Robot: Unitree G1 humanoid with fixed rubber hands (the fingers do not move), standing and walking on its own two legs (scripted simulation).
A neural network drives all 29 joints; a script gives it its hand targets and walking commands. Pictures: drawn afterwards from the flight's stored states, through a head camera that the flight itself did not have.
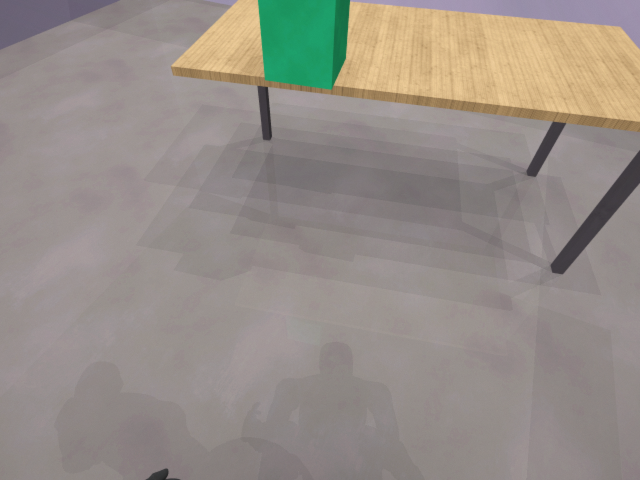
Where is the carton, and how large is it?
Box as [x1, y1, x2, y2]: [258, 0, 349, 89]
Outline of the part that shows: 258,0 265,79 331,89 345,59 349,0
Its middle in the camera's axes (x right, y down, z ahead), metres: -0.04 -0.60 +1.08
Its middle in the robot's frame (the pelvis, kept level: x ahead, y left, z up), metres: +1.24 +0.06 +0.06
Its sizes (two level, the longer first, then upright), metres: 0.210 0.200 0.250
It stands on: a table, 0.69 m high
